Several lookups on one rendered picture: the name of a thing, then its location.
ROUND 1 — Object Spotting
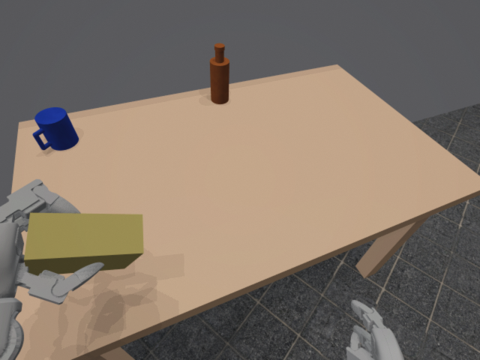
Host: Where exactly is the sponge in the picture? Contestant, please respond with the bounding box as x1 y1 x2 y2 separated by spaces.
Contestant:
24 213 144 276

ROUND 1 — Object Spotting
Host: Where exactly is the table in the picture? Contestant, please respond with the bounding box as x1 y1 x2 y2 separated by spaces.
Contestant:
11 64 480 360

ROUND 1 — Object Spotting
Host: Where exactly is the left robot forearm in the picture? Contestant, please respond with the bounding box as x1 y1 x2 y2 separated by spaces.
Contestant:
0 298 24 360

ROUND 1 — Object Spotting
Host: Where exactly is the robot left hand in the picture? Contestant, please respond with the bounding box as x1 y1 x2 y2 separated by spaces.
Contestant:
0 179 104 305

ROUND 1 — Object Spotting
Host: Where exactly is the robot right hand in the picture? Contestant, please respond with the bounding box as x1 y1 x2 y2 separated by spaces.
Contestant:
346 300 404 360

